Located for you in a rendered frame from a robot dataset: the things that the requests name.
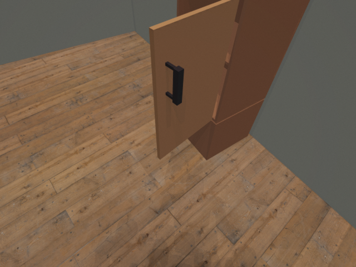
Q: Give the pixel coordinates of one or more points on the cupboard door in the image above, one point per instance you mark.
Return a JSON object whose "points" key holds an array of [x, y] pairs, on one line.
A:
{"points": [[197, 41]]}

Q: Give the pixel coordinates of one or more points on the handle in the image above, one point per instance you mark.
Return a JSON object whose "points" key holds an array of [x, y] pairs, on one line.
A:
{"points": [[178, 78]]}

